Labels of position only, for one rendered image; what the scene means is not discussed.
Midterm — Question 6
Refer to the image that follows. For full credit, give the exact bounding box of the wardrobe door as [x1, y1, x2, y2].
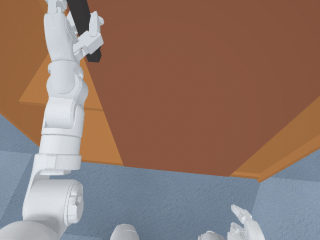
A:
[235, 96, 320, 174]
[66, 0, 320, 177]

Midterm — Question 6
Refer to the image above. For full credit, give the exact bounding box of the left robot forearm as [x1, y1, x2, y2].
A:
[22, 59, 89, 219]

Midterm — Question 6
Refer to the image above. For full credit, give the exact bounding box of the handle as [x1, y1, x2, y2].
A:
[66, 0, 102, 63]

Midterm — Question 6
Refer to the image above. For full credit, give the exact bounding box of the robot left hand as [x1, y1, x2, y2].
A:
[43, 0, 104, 65]

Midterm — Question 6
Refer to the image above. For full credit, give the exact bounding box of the left robot thigh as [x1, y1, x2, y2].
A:
[110, 224, 140, 240]

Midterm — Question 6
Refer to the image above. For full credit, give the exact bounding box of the robot right hand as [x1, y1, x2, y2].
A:
[227, 204, 265, 240]

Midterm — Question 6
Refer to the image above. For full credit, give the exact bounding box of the left robot upper arm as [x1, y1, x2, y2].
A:
[0, 179, 84, 240]

